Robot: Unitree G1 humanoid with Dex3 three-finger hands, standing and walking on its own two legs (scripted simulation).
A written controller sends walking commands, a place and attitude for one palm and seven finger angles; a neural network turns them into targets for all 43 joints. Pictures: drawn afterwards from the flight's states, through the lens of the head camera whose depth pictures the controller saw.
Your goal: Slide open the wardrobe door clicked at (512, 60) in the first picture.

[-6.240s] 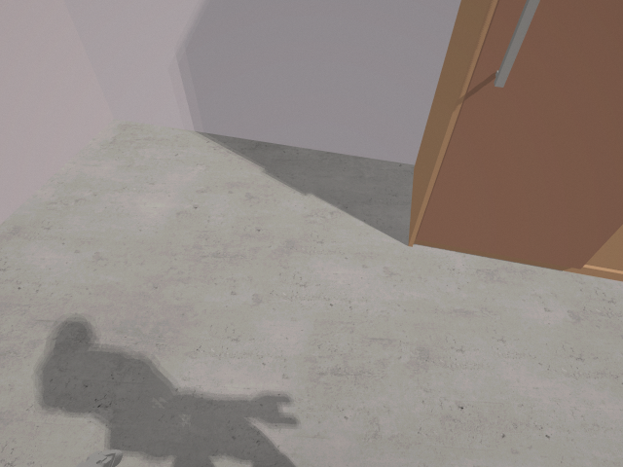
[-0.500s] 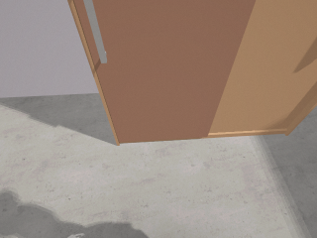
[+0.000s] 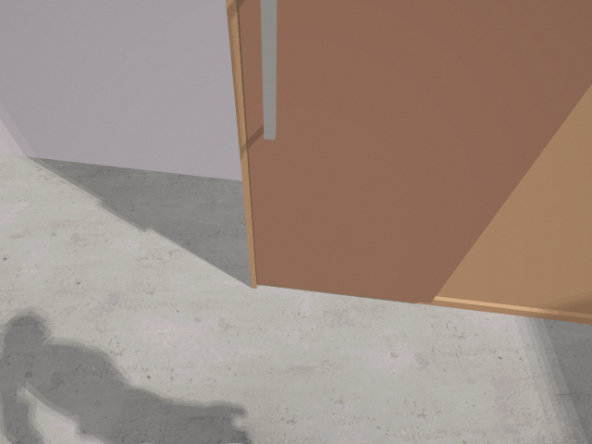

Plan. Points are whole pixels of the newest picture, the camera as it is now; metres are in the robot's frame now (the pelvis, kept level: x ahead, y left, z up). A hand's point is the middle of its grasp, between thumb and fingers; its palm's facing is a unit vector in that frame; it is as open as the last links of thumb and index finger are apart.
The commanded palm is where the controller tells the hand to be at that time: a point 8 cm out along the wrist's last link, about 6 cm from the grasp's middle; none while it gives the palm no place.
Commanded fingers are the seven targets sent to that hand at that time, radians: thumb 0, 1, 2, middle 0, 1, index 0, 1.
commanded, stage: take the last steps up to it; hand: left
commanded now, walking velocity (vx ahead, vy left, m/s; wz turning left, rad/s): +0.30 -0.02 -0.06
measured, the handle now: (271, 55) +0.70 +0.14 +0.17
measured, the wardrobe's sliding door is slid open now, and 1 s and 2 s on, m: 0.00 0.00 0.00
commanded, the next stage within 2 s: come to a stop and stand still in 0.44 s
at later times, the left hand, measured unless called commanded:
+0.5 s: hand (208, 338) +0.30 +0.19 -0.15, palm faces -0.10 -0.98 -0.19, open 7.3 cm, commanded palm none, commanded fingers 0.00 0.90 0.90 -0.20 -0.30 -0.20 -0.30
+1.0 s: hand (184, 344) +0.29 +0.24 -0.18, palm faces +0.01 -0.98 -0.20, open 7.3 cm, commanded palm none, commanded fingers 0.00 0.90 0.90 -0.20 -0.30 -0.20 -0.30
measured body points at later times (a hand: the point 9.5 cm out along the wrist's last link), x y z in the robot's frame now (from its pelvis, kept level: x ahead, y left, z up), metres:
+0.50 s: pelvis +0.16 +0.02 +0.01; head +0.19 +0.02 +0.45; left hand +0.30 +0.24 -0.14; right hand +0.05 -0.16 -0.15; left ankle +0.05 +0.11 -0.73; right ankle +0.27 -0.11 -0.70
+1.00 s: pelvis +0.22 +0.05 +0.00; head +0.25 +0.08 +0.44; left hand +0.29 +0.29 -0.17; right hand +0.30 -0.20 -0.13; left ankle +0.27 +0.12 -0.73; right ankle +0.24 -0.10 -0.70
